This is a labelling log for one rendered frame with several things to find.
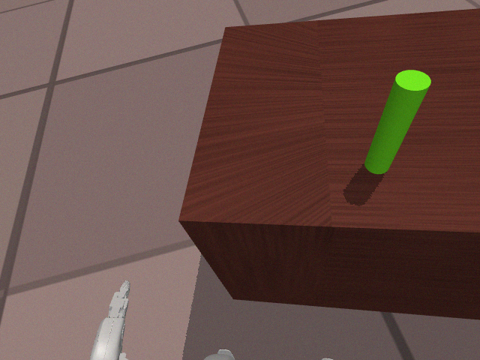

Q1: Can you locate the left robot hand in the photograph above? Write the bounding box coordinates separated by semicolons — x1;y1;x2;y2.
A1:
90;280;131;360

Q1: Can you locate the can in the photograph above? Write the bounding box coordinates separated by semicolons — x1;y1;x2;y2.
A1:
364;70;431;174

